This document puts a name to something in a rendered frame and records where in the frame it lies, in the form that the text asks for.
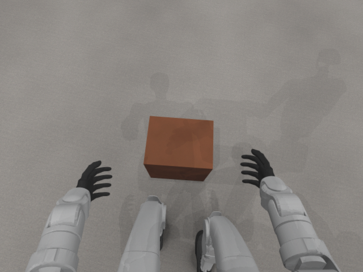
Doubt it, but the left robot forearm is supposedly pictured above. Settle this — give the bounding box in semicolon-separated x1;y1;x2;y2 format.
25;188;91;272

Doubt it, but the robot foot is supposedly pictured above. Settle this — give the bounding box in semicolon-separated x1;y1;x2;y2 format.
195;230;211;272
160;225;166;250

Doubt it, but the right robot hand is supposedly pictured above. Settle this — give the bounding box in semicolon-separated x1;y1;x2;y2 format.
240;149;275;188

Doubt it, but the left robot hand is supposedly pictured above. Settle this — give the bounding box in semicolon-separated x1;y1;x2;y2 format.
76;161;112;201

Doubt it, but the carton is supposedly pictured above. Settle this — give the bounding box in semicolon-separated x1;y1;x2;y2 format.
143;116;214;181

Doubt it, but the left robot foot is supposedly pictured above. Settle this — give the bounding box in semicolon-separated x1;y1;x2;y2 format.
160;225;166;250

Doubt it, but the right robot forearm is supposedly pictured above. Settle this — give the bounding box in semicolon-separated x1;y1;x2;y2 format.
260;176;341;272

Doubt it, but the right robot foot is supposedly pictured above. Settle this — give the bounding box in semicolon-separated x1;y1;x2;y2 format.
195;230;211;272

